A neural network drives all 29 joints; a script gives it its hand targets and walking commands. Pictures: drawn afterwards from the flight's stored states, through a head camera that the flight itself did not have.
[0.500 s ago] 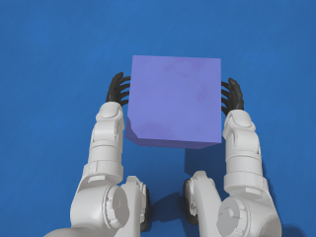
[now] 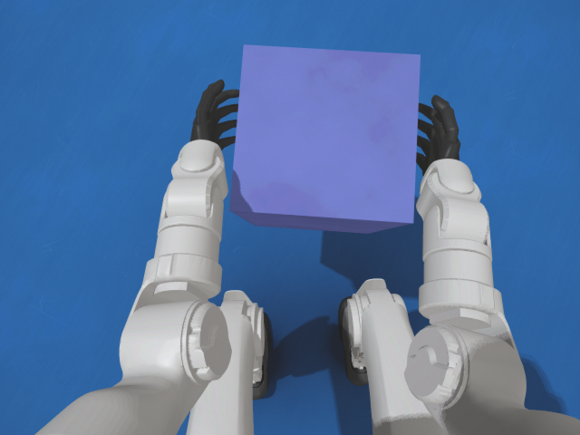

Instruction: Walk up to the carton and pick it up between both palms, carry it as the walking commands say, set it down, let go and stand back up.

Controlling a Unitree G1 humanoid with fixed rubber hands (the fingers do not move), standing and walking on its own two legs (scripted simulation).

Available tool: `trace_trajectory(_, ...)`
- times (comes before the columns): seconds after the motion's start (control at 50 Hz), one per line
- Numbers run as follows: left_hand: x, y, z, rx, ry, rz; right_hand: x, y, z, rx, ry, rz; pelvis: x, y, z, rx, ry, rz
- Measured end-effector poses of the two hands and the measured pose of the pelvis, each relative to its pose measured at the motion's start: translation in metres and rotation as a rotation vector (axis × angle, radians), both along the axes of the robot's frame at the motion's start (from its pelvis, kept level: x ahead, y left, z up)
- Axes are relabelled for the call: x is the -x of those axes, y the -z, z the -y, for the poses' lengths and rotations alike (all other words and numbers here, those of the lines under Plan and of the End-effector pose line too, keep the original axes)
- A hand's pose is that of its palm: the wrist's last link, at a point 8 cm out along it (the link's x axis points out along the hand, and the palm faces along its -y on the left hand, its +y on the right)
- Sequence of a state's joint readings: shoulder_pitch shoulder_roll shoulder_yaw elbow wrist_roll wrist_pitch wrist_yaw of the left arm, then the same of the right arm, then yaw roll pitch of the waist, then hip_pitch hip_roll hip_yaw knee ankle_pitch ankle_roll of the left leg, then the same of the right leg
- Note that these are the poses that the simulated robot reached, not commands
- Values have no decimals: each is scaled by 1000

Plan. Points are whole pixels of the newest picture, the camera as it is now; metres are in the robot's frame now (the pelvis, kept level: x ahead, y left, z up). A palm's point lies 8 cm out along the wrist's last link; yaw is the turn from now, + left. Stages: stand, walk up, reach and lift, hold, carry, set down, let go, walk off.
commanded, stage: set down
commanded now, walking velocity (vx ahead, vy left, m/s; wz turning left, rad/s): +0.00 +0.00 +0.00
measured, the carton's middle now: (319, 159) +0.48 -0.04 -0.16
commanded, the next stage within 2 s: none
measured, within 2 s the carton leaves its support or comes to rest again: neither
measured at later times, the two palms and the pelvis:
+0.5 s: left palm (222, 147) +0.52 +0.11 -0.17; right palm (413, 163) +0.47 -0.19 -0.17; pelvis -0.01 -0.01 -0.06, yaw +0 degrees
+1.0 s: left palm (232, 150) +0.54 +0.10 -0.26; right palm (396, 165) +0.49 -0.19 -0.26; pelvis -0.01 +0.00 -0.12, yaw -1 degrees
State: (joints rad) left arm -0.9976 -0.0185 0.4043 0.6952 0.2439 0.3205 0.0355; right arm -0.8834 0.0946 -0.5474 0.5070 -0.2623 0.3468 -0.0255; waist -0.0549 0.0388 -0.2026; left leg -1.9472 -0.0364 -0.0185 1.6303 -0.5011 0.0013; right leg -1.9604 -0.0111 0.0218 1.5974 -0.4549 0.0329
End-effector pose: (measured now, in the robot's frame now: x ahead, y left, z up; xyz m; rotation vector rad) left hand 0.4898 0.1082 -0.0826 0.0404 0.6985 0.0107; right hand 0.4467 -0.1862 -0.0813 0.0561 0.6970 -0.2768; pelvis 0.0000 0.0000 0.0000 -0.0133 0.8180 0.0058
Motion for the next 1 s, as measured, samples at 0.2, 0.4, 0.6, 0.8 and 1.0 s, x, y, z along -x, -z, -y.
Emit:
trace_trajectory(0.2, -11, 35, 1, -1, 2, 0, -11, 35, 1, 0, -1, -2, 6, 25, 3, 2, -3, -17)
trace_trajectory(0.4, -21, 70, 2, -6, 6, -2, -20, 71, 2, -1, -2, -4, 11, 50, 5, 3, -2, -27)
trace_trajectory(0.6, -31, 106, 2, -12, 13, -5, -29, 108, 2, -2, -4, -9, 15, 74, 5, 4, -1, -30)
trace_trajectory(0.8, -40, 141, 3, -17, 20, -9, -38, 144, 3, -1, -8, -15, 15, 96, 5, 7, -1, -21)
trace_trajectory(1.0, -50, 177, 4, -18, 27, -12, -48, 179, 4, 4, -14, -20, 14, 119, 4, 12, -2, 5)
